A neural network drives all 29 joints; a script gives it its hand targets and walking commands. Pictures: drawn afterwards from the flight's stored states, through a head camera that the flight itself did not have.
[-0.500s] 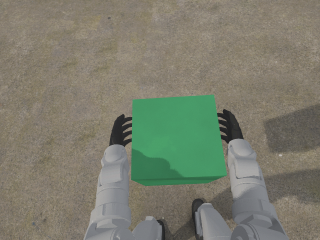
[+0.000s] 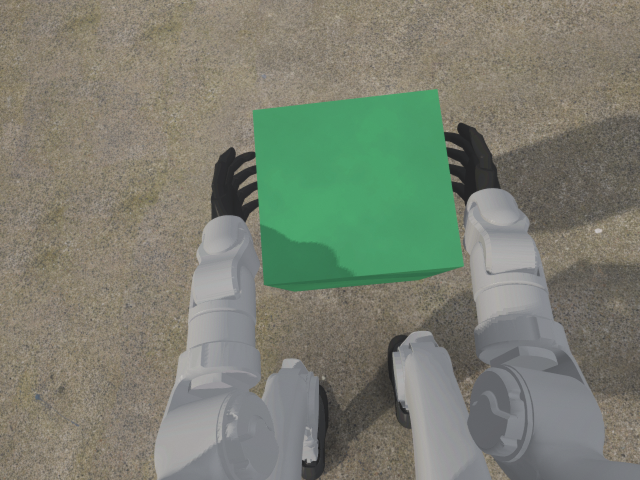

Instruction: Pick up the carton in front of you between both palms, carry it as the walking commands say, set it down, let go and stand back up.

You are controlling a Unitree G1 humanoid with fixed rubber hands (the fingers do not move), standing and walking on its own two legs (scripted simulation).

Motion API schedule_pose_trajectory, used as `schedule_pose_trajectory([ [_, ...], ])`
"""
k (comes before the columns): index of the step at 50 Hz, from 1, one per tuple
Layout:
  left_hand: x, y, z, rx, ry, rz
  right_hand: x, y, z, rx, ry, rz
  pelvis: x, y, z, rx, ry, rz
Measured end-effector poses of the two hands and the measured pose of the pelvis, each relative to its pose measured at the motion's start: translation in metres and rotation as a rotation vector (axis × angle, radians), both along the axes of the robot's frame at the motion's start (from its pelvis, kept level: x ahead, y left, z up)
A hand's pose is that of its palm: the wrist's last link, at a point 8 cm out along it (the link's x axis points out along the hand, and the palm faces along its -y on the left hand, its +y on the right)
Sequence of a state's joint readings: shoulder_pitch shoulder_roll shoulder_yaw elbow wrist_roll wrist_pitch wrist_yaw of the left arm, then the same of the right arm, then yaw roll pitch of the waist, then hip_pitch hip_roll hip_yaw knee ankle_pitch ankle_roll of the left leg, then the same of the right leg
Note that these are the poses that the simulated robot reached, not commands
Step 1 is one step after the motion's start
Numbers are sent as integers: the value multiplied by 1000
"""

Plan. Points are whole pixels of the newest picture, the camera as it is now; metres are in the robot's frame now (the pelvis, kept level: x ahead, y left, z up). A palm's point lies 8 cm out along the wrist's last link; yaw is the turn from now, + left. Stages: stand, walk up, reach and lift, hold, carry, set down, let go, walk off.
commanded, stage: set down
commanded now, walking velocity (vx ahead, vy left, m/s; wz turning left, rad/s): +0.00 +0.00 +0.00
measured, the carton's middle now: (351, 211) +0.46 -0.04 -0.15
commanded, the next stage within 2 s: none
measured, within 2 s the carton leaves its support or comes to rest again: rests again in 1.36 s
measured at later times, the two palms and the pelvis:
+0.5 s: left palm (263, 220) +0.48 +0.11 -0.23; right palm (445, 203) +0.48 -0.19 -0.24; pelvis -0.02 -0.01 -0.12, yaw +3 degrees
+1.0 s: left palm (283, 228) +0.51 +0.10 -0.38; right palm (433, 203) +0.52 -0.20 -0.37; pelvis -0.03 +0.00 -0.21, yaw +3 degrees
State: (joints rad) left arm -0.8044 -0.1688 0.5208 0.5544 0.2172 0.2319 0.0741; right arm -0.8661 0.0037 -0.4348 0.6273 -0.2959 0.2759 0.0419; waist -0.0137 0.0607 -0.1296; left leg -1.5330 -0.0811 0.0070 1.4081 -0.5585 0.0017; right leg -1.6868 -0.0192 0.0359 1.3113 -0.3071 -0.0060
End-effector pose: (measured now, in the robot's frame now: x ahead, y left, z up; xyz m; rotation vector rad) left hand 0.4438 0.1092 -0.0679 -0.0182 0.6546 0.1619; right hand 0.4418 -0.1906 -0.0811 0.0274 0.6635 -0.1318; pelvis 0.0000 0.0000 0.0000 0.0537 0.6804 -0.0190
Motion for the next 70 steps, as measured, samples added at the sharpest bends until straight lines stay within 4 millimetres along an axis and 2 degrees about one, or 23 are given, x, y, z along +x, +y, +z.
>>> schedule_pose_trajectory([
  [11, 18, 0, -76, 12, 4, 4, 19, 1, -79, 2, 6, 7, -8, -11, -61, 23, 105, 10],
  [19, 29, 0, -124, 17, 19, -2, 29, 1, -128, -3, 21, 11, -16, -14, -99, 28, 137, 21],
  [28, 42, -1, -179, 23, 35, -15, 41, -1, -181, -20, 37, 20, -26, -11, -137, 24, 146, 28],
  [40, 55, -1, -264, 17, 59, -23, 59, -2, -259, -52, 63, 45, -33, -3, -187, 11, 114, 47],
  [45, 60, -6, -295, 7, 67, -39, 71, -8, -280, -66, 72, 53, -33, 0, -203, 4, 94, 50],
  [50, 62, -7, -310, -7, 68, -38, 76, -9, -290, -71, 74, 56, -32, 0, -214, -5, 70, 58],
  [70, 53, -4, -329, -28, 88, -74, 69, -11, -311, -60, 108, 74, -44, -1, -229, -9, -1, 82],
])
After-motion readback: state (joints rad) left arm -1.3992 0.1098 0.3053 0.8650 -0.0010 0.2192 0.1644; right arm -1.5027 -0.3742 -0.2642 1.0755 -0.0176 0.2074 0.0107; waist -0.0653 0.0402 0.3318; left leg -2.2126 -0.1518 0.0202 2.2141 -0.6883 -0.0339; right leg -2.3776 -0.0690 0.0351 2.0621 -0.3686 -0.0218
